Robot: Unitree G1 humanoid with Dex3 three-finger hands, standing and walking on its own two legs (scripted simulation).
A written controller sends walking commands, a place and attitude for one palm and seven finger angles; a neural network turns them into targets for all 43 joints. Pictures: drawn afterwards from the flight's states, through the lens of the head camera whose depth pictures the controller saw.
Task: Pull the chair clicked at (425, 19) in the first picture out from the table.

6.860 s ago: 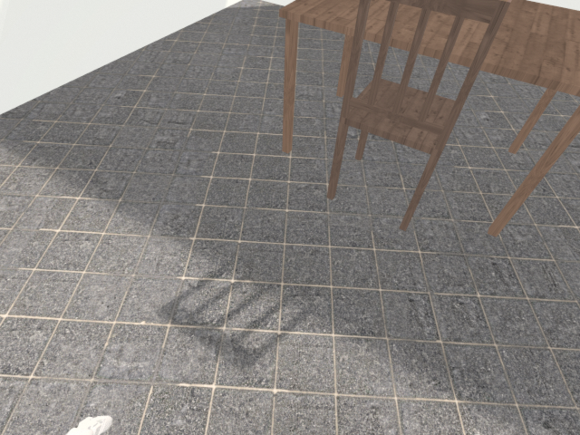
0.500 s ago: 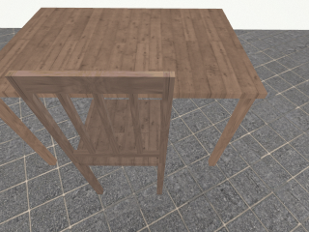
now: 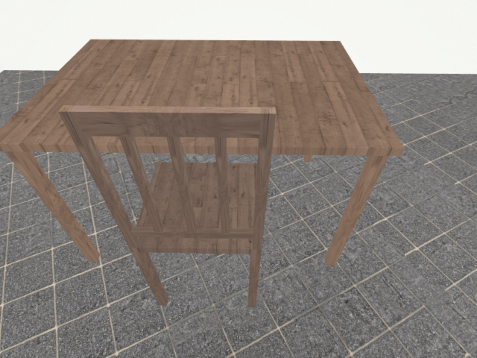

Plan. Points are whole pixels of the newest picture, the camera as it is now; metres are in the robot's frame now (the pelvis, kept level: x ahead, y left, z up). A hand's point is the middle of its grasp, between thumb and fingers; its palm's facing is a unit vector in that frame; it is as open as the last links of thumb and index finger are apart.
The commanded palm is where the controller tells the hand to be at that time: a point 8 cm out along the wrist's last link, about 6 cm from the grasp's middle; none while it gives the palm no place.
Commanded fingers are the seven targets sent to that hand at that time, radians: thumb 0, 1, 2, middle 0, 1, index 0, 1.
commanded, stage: come to a stop and stand still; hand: left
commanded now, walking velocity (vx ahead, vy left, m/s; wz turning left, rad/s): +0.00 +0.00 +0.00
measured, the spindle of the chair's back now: (184, 190) +0.50 +0.17 -0.05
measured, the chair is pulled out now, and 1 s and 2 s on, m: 0.00 0.00 0.00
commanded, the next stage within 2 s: look again from close up in 0.26 s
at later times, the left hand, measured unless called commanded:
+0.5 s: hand out of the picture -0.01 +0.18 -0.17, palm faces +0.02 -0.99 -0.16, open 7.4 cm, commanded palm none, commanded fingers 0.00 0.90 0.90 -0.20 -0.30 -0.20 -0.30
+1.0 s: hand out of the picture +0.04 +0.18 -0.17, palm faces +0.01 -0.99 -0.17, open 7.4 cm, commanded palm none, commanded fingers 0.00 0.90 0.90 -0.20 -0.30 -0.20 -0.30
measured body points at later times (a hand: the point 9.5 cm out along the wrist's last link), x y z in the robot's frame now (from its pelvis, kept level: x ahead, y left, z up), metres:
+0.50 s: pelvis +0.01 +0.02 +0.00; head +0.01 +0.02 +0.45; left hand -0.01 +0.23 -0.16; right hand -0.04 -0.19 -0.16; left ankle +0.03 +0.10 -0.74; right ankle +0.04 -0.10 -0.74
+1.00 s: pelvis +0.04 +0.02 +0.00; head +0.05 +0.02 +0.45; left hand +0.04 +0.23 -0.16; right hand +0.05 -0.20 -0.16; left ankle +0.03 +0.10 -0.74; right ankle +0.04 -0.10 -0.74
